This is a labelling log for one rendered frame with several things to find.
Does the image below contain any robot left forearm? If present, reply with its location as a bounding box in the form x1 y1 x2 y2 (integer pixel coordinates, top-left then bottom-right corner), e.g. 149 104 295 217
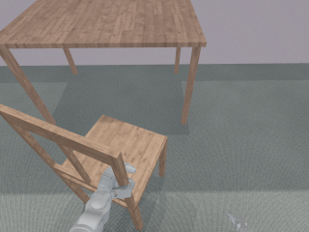
69 189 112 232

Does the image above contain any robot left hand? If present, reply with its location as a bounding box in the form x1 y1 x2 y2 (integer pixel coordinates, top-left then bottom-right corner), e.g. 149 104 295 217
97 161 136 199

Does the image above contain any chair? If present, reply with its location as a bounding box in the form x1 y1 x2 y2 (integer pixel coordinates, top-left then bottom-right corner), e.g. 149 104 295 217
0 103 168 231

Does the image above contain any table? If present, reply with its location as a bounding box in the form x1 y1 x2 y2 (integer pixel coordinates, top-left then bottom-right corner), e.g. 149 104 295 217
0 0 207 126

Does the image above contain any robot right hand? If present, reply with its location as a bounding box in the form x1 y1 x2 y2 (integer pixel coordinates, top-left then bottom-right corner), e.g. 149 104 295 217
228 213 253 232

